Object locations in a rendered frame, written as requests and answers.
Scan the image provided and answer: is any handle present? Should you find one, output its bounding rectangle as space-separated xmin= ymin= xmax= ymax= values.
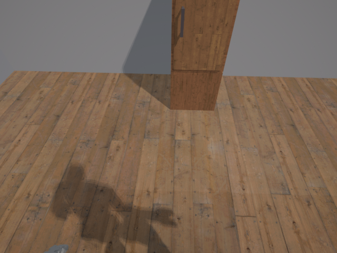
xmin=180 ymin=6 xmax=185 ymax=37

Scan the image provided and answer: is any cupboard door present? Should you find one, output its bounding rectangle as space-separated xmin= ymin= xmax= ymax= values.
xmin=174 ymin=0 xmax=237 ymax=71

